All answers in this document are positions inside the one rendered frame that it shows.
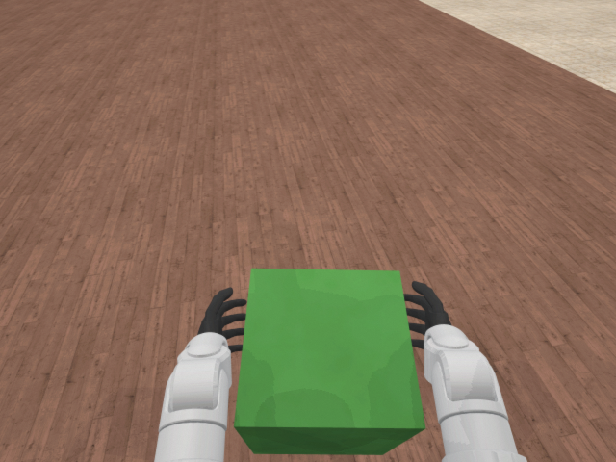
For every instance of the left robot hand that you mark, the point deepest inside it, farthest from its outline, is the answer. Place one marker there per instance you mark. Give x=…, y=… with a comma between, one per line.
x=214, y=321

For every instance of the right robot hand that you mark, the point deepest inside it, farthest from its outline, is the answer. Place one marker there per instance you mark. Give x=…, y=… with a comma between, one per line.
x=434, y=313

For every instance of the robot right forearm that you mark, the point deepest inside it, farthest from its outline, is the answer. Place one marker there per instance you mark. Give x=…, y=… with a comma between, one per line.
x=469, y=405

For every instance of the carton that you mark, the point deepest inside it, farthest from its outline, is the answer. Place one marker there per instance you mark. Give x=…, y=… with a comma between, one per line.
x=327, y=364

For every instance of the robot left forearm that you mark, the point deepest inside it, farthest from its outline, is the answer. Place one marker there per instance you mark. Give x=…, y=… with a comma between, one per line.
x=195, y=408

